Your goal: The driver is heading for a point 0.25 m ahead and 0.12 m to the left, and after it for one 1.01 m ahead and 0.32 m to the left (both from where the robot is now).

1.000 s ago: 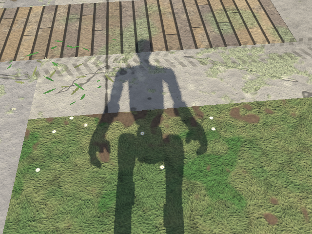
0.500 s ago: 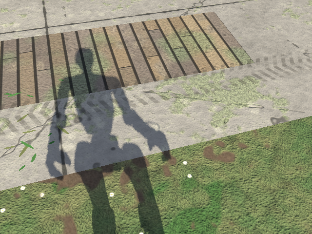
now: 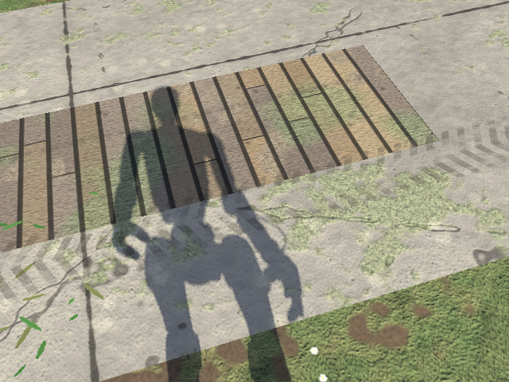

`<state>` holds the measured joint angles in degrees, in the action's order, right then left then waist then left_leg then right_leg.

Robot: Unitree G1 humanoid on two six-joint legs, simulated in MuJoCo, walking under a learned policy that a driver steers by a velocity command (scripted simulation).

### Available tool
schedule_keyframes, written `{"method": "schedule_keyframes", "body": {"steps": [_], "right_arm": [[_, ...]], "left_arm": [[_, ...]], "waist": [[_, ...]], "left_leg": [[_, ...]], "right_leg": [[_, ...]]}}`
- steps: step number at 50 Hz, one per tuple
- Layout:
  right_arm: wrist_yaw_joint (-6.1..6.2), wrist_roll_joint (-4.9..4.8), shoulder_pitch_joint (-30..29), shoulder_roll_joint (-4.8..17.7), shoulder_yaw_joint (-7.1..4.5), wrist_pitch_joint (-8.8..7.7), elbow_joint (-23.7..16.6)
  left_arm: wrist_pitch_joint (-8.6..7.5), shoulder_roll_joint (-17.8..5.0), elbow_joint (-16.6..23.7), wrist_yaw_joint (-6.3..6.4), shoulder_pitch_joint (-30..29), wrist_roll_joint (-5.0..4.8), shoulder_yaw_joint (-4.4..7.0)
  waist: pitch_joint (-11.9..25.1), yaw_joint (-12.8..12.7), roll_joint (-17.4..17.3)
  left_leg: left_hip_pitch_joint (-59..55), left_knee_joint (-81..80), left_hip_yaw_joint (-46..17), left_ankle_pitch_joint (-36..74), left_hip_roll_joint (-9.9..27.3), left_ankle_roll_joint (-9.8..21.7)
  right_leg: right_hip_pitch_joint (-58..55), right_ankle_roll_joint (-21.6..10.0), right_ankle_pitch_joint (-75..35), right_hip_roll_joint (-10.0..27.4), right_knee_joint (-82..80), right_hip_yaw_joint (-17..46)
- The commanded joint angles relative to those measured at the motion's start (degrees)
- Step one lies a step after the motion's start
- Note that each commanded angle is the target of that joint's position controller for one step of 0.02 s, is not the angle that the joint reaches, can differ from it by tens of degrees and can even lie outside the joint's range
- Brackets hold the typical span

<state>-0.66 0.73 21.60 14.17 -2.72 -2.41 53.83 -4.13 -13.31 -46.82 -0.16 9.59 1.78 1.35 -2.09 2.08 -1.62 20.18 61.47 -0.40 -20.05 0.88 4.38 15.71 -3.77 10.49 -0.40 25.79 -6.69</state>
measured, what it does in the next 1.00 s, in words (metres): walks ahead, turning left: left foot, then right foot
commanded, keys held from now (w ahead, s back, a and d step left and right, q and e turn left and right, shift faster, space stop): w+q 0.08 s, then q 0.76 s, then no key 0.16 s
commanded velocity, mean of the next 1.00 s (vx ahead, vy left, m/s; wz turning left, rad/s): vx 0.16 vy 0.00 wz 0.51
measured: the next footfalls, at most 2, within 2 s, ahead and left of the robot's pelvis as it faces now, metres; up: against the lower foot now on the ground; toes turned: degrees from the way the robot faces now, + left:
left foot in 0.36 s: +0.30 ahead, +0.11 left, +0.00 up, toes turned +15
right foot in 0.92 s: +0.32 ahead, -0.08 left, +0.00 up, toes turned +36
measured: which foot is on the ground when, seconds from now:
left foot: up 0.00-0.34, down 0.36-0.92, up 0.94-1.00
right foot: down 0.00-0.36, up 0.38-0.90, down 0.92-1.00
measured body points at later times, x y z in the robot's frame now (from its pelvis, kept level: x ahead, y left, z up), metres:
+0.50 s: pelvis +0.18 +0.03 -0.01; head +0.23 +0.05 +0.43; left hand +0.20 +0.30 -0.15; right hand +0.37 -0.20 -0.13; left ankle +0.26 +0.10 -0.74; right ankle +0.15 -0.11 -0.65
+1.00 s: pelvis +0.23 -0.01 +0.00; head +0.26 -0.02 +0.45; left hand +0.18 +0.28 -0.10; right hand +0.47 -0.20 -0.13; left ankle +0.22 +0.09 -0.71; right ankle +0.28 -0.10 -0.74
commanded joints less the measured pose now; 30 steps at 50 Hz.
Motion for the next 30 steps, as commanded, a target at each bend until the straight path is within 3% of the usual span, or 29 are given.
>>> {"method": "schedule_keyframes", "body": {"steps": [1, 4, 6, 8, 11, 14, 16, 17, 18, 19, 20, 21, 22, 23, 25, 27, 30], "right_arm": [[-0.95, 0.84, 2.0, 3.06, -1.15, 1.09, -2.35], [-1.69, 0.9, -2.75, 2.24, -1.27, 1.9, -4.06], [-1.82, 1.01, -5.9, 1.87, -1.2, 2.04, -5.37], [-1.98, 0.9, -9.15, 0.71, -0.59, 1.81, -6.83], [-2.49, 0.99, -14.14, -0.22, 0.26, 1.72, -8.61], [-2.42, 1.73, -12.78, 1.55, -0.13, 1.7, -9.16], [-1.94, 2.12, -7.53, 3.41, -0.94, 1.25, -8.18], [-1.44, 2.41, -2.46, 4.43, -1.58, 0.54, -6.76], [-0.54, 2.75, 1.71, 8.48, -2.81, -0.32, -6.09], [0.15, 1.77, -0.37, 15.12, -4.4, -0.1, -6.96], [0.18, -1.24, 2.89, 16.33, -5.14, 0.98, -7.89], [0.75, -1.45, -1.72, 13.81, -4.72, 2.06, -9.27], [1.13, -1.36, -6.33, 9.91, -3.61, 2.78, -9.95], [1.3, -1.09, -8.39, 7.55, -2.89, 3.13, -9.86], [1.32, -0.66, -9.64, 6.43, -2.57, 3.13, -10.14], [0.83, -0.09, -9.34, 8.14, -3.1, 2.57, -10.25], [0.75, 0.1, -8.82, 9.49, -3.64, 2.87, -10.63]], "left_arm": [[-1.61, -4.93, 0.19, 0.5, 5.3, -0.59, 1.39], [-2.51, -5.72, -1.39, 0.69, 7.68, -1.11, 1.88], [-2.45, -5.17, -2.26, 0.98, 8.68, -1.0, 1.72], [-2.13, -4.96, -2.81, 1.22, 8.41, -1.05, 1.57], [-1.61, -6.34, -3.76, 1.69, 9.93, -1.26, 1.84], [-0.65, -7.9, -4.45, 2.38, 10.54, -1.37, 2.45], [0.34, -9.03, -4.15, 2.9, 9.54, -1.43, 3.06], [0.95, -9.35, -3.75, 2.83, 8.73, -1.59, 3.28], [1.18, -9.5, -2.98, 2.53, 9.89, -1.7, 3.42], [1.62, -3.08, -0.86, 2.0, 15.72, -0.96, 2.26], [2.64, -5.31, -0.23, 1.9, 15.2, -0.89, 2.35], [2.99, -5.92, 0.19, 1.91, 11.64, -0.75, 2.37], [2.97, -6.07, 0.85, 1.9, 7.47, -0.69, 2.42], [3.18, -6.33, 1.25, 2.04, 5.52, -0.23, 2.6], [4.9, -5.84, 0.98, 2.05, 7.37, 0.6, 2.64], [5.83, -4.65, 1.09, 1.96, 8.15, 0.19, 2.41], [6.48, -5.03, 2.37, 2.09, 5.17, 0.04, 2.55]], "waist": [[0.65, -1.3, 6.96], [-0.37, -0.93, 5.76], [-1.98, -0.67, 5.2], [-2.54, -0.57, 5.89], [-1.8, -2.34, 6.78], [0.31, -1.68, 7.79], [3.41, 0.32, 7.75], [6.45, 2.63, 5.6], [10.17, 4.73, -0.46], [14.5, -1.6, -11.02], [23.68, 2.22, -7.61], [17.52, 1.33, -2.33], [9.16, 0.3, 0.22], [4.73, -1.26, 1.47], [4.95, -3.0, 0.33], [6.88, -3.5, 0.18], [6.97, -2.41, -1.88]], "left_leg": [[10.7, 2.96, -2.12, 4.6, 3.97, -0.61], [15.91, 1.91, -1.45, 9.85, 4.78, -1.45], [17.86, -1.47, -0.22, 12.86, 4.48, -2.36], [15.17, -9.85, 2.44, 16.6, 3.4, -2.77], [9.73, -20.92, 6.45, 21.33, 1.24, -1.79], [6.06, -24.5, 7.82, 16.49, -0.96, 0.57], [0.84, -27.17, 7.99, 11.82, -3.52, 2.93], [-5.1, -32.39, 7.48, 15.08, -4.78, 4.28], [-14.9, -36.0, 0.21, 33.83, 0.57, 6.69], [-28.99, -27.18, -18.63, 75.95, 17.18, 14.11], [-32.56, -33.69, -30.1, 67.27, 21.52, 21.99], [-26.14, -37.96, -26.89, 49.76, 20.02, 20.76], [-17.43, -41.35, -23.15, 39.76, 16.72, 18.05], [-11.96, -43.2, -20.45, 36.06, 13.31, 15.04], [-6.21, -44.52, -16.45, 33.25, 9.42, 12.02], [-5.28, -44.36, -15.65, 32.71, 7.74, 10.89], [-5.17, -45.8, -17.74, 20.3, 6.47, 9.48]], "right_leg": [[-8.26, -4.04, -5.12, 15.45, -17.15, 13.4], [-9.77, -4.17, -10.81, 14.92, -18.43, 7.47], [-9.96, -4.43, -24.6, 14.55, -16.78, 2.9], [-8.64, -3.88, -33.53, 12.73, -14.47, -2.27], [-9.91, -3.26, -37.93, 12.37, -11.34, -5.93], [-14.67, -2.69, -45.9, 14.21, -4.06, -6.42], [-16.24, -2.19, -49.83, 14.64, 6.55, -6.36], [-15.08, -1.04, -44.37, 13.66, 16.64, -6.72], [-7.39, 1.65, -26.57, 10.63, 31.76, -7.21], [10.29, 4.36, 28.12, 1.1, 50.05, -5.48], [16.19, 5.25, 28.24, -1.94, 57.09, 5.83], [18.85, 5.21, 23.53, 1.29, 56.61, 8.31], [19.6, 5.26, 18.82, 3.0, 52.23, 8.3], [18.59, 5.47, 16.09, 4.04, 47.59, 8.56], [13.1, 5.81, 13.06, 3.82, 42.58, 8.37], [11.46, 6.06, 11.97, 2.9, 39.78, 8.3], [13.16, 6.55, 10.38, 2.63, 34.76, 9.06]]}}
